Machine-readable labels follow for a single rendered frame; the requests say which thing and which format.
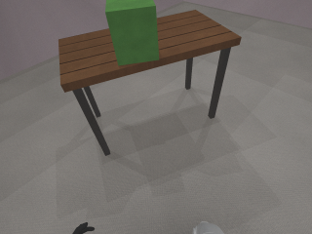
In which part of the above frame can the carton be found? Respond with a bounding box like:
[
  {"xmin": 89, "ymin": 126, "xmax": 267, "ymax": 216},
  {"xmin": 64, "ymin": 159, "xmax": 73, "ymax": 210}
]
[{"xmin": 105, "ymin": 0, "xmax": 159, "ymax": 66}]

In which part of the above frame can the left robot hand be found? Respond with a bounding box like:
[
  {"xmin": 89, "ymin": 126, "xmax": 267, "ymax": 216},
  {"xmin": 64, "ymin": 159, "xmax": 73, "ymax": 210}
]
[{"xmin": 72, "ymin": 222, "xmax": 95, "ymax": 234}]

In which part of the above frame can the table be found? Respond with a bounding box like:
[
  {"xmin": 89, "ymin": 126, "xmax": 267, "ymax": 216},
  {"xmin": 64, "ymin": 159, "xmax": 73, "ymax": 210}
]
[{"xmin": 58, "ymin": 10, "xmax": 242, "ymax": 156}]

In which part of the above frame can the robot right thigh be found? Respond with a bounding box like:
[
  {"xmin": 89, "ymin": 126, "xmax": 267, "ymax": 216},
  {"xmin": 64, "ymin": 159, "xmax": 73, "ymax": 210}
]
[{"xmin": 192, "ymin": 222, "xmax": 224, "ymax": 234}]

